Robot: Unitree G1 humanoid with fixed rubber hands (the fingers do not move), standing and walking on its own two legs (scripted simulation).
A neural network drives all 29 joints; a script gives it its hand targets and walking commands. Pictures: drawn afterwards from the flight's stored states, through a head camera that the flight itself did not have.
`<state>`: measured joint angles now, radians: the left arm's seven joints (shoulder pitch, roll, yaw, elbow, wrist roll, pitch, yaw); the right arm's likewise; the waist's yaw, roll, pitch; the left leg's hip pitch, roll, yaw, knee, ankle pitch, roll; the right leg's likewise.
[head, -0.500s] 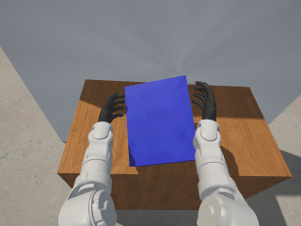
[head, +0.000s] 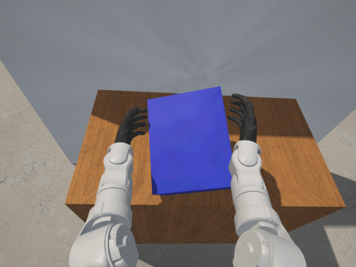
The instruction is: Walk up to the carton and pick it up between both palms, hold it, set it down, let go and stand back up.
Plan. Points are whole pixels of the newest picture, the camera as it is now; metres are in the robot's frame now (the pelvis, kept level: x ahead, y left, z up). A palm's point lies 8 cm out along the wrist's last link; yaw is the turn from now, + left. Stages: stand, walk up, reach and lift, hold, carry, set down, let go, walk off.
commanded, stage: set down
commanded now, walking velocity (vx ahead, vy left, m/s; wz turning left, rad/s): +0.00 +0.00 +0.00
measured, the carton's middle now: (192, 145) +0.42 -0.05 -0.02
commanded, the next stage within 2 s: none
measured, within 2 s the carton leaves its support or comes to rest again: rests again in 1.24 s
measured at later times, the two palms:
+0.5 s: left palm (126, 139) +0.41 +0.11 +0.02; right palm (245, 132) +0.39 -0.16 +0.08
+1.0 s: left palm (128, 139) +0.42 +0.11 +0.02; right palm (246, 132) +0.39 -0.16 +0.08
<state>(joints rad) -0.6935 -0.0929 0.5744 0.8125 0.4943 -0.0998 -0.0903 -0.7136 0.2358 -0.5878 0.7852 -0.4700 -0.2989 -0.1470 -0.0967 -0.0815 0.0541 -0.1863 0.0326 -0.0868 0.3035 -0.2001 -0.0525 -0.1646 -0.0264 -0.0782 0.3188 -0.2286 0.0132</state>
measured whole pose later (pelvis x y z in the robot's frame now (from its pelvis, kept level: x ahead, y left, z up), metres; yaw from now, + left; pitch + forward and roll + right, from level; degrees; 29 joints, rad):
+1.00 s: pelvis +0.00 +0.00 +0.00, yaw +0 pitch +8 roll +0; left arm -0.70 -0.11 0.61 0.82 0.52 -0.19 -0.09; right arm -0.72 0.21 -0.59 0.79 -0.47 -0.33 -0.14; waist -0.10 -0.09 0.03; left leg -0.26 0.03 -0.09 0.31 -0.20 -0.05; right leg -0.24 -0.03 -0.08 0.32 -0.23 0.01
